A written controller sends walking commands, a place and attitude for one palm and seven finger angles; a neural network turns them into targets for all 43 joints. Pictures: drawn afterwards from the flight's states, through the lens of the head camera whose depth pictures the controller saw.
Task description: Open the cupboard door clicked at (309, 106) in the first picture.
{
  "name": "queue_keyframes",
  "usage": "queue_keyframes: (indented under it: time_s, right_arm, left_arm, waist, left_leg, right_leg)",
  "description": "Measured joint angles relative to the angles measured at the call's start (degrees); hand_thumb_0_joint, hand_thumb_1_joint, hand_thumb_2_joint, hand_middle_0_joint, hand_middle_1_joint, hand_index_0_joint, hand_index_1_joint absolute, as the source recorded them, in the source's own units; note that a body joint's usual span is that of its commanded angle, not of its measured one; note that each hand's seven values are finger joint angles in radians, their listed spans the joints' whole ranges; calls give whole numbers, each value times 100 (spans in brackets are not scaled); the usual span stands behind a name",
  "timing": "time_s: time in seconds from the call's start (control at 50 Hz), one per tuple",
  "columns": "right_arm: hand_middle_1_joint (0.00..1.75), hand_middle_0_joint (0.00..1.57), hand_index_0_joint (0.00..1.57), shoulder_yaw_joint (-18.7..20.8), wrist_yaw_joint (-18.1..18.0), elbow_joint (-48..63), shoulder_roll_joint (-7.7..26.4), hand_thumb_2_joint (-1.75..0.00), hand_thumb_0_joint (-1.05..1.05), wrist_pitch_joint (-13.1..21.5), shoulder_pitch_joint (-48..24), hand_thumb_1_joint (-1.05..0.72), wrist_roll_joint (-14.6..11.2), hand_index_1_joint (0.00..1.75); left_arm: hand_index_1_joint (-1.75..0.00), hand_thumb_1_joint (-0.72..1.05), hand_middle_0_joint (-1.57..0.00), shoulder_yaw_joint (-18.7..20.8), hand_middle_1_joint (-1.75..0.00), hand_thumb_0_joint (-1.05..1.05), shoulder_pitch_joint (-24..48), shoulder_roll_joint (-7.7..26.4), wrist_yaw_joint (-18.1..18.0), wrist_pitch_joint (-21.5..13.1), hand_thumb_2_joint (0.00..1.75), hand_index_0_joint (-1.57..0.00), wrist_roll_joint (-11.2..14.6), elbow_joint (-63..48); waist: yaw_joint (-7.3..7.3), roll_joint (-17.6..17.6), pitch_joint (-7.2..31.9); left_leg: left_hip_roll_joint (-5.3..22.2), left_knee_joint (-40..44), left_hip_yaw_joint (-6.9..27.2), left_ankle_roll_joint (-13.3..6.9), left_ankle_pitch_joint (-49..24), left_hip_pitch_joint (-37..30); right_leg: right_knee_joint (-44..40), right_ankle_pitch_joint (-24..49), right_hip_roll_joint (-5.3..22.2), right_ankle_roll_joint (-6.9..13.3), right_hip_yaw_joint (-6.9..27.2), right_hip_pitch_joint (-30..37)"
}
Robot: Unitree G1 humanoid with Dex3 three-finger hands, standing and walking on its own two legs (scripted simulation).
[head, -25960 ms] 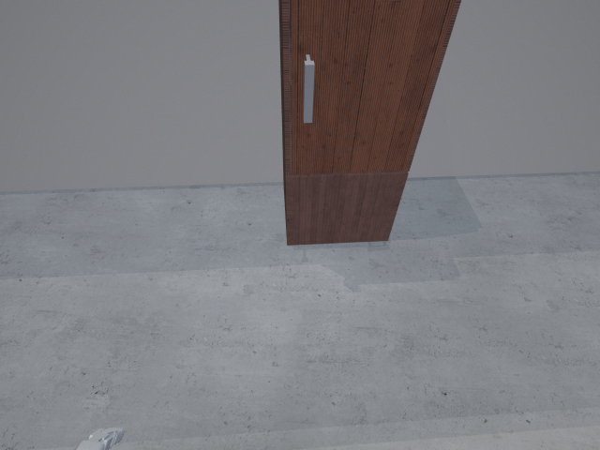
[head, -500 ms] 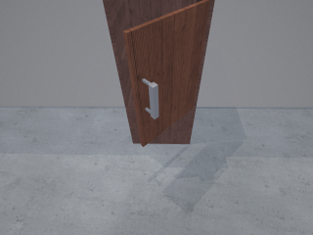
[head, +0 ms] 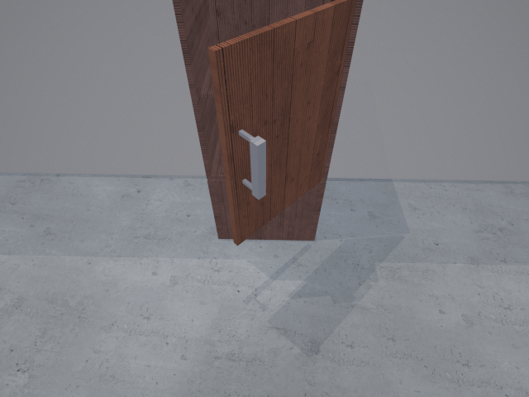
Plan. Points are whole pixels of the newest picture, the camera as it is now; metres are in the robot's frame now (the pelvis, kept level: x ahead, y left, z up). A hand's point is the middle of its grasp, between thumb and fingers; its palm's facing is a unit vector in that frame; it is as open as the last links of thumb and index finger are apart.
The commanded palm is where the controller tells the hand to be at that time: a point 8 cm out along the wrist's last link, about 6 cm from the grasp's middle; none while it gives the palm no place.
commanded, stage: look to check the result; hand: left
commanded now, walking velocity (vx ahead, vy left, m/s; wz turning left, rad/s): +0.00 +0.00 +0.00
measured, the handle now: (251, 165) +0.60 +0.07 -0.03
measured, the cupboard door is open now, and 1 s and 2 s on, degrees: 45 45 45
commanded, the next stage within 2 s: walk to a spot facing it in 0.36 s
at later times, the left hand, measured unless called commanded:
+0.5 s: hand out of the picture -0.01 +0.16 -0.18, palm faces +0.05 -0.98 -0.17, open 7.4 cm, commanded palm none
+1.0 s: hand out of the picture +0.09 +0.16 -0.17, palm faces -0.12 -0.95 -0.30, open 7.4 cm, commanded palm none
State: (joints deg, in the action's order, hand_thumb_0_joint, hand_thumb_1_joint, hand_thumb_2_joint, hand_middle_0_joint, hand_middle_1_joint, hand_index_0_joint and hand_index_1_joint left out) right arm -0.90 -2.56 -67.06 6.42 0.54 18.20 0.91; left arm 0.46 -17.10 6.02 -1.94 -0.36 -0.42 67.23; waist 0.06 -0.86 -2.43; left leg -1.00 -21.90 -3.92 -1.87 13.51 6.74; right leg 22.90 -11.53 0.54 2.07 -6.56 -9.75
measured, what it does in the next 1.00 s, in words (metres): stands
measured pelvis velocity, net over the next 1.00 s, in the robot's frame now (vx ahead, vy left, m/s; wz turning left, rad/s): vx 0.00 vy -0.04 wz -0.21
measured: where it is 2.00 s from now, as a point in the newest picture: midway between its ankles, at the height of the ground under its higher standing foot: outside the picture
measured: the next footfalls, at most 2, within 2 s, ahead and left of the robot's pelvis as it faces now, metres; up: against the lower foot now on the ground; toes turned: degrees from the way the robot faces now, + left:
left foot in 1.50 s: +0.16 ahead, +0.08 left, +0.00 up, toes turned -32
right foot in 1.96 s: +0.00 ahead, -0.11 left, +0.00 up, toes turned -52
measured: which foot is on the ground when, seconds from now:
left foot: down 0.00-0.92, up 0.94-1.00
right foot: down 0.00-1.00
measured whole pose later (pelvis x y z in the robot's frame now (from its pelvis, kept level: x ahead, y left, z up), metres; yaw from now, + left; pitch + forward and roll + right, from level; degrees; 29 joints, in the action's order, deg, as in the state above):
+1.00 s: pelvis +0.00 -0.04 -0.02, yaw -12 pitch +0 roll +2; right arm 3.7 -2.4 -58.7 12.0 -2.8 11.2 0.7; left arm 5.1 -11.6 10.6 -0.6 1.2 -1.3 56.5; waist 1.1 -2.3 -6.7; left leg 3.5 -53.5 -6.4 1.8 29.6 19.2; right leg 36.6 -18.9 -1.2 4.1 -1.7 -17.6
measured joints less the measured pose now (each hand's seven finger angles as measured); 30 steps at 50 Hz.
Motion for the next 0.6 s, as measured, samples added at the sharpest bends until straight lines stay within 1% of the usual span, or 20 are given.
queue_keyframes:
  time_s: [0.5,0.6]
  right_arm:
    - [30,20,20,17,5,12,19,-90,0,35,-67,-91,-7,30]
    - [30,20,20,60,-31,49,39,-90,0,-16,-140,-91,-5,30]
  left_arm:
    - [-30,91,-20,8,-29,1,77,43,-4,-30,90,-20,-3,-74]
    - [-30,91,-20,80,-30,1,88,47,16,45,90,-20,-13,-122]
  waist:
    - [-17,20,2]
    - [27,16,-25]
  left_leg:
    - [-27,24,-19,-33,37,-21]
    - [16,-116,-133,-33,131,35]
  right_leg:
    - [-3,-36,23,-41,26,6]
    - [128,-77,-16,-38,135,-93]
